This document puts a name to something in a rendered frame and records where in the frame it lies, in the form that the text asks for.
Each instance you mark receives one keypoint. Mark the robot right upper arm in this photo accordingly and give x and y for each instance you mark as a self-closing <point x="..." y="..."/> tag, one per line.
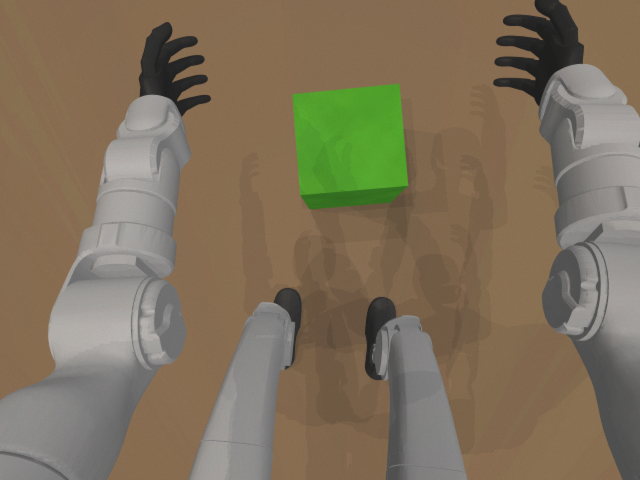
<point x="593" y="296"/>

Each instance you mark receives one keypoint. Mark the robot left hand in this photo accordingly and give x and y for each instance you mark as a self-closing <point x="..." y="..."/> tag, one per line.
<point x="157" y="74"/>

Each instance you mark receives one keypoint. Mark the robot right hand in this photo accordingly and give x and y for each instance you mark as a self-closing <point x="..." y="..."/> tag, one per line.
<point x="558" y="49"/>

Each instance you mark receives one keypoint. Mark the robot right shin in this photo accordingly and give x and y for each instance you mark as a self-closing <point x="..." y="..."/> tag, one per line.
<point x="401" y="320"/>

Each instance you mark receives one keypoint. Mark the robot left shin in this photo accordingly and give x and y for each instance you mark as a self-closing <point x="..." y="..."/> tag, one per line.
<point x="268" y="307"/>

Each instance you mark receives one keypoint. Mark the left robot forearm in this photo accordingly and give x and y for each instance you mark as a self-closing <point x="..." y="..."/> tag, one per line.
<point x="131" y="234"/>

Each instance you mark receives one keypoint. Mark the right robot forearm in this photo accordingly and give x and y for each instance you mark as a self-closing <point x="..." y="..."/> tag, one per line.
<point x="595" y="148"/>

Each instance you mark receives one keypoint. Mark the carton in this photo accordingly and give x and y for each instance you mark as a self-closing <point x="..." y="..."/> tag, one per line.
<point x="350" y="146"/>

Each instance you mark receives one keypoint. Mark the robot shin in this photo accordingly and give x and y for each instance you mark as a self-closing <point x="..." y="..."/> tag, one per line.
<point x="268" y="307"/>
<point x="401" y="320"/>

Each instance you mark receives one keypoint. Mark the robot left upper arm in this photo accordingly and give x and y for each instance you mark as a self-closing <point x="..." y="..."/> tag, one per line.
<point x="109" y="337"/>

